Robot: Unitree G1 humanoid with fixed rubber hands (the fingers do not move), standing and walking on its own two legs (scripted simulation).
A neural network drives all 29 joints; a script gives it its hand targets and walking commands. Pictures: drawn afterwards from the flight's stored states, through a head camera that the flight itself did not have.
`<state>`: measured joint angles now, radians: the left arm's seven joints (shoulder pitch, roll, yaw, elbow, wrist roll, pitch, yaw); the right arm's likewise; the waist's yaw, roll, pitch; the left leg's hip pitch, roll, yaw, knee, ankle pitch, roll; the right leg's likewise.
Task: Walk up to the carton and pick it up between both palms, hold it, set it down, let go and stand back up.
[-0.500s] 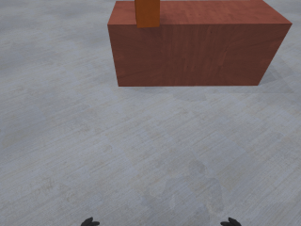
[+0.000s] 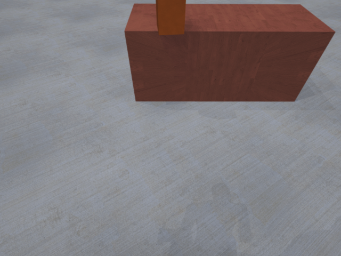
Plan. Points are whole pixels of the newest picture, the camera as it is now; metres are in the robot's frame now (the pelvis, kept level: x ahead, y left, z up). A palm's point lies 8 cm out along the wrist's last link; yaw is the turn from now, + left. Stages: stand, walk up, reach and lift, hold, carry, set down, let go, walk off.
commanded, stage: stand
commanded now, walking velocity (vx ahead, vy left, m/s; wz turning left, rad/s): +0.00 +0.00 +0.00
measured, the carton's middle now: (170, 5) +1.56 +0.05 +0.02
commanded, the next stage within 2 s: walk up in 0.12 s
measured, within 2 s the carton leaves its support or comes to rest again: neither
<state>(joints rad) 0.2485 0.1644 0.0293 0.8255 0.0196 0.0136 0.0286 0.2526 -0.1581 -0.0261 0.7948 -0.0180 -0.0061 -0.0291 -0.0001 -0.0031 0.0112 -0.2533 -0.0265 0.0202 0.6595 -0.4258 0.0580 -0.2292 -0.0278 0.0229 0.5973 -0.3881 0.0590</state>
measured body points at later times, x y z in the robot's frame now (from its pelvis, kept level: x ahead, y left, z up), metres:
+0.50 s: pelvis +0.03 +0.01 +0.00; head +0.05 +0.01 +0.45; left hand +0.12 +0.25 -0.14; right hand +0.00 -0.24 -0.14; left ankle -0.05 +0.08 -0.72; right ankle -0.01 -0.12 -0.68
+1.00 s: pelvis +0.26 -0.02 +0.02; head +0.27 -0.05 +0.46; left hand +0.19 +0.22 -0.12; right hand +0.37 -0.27 -0.13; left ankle +0.36 +0.14 -0.66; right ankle +0.17 -0.15 -0.72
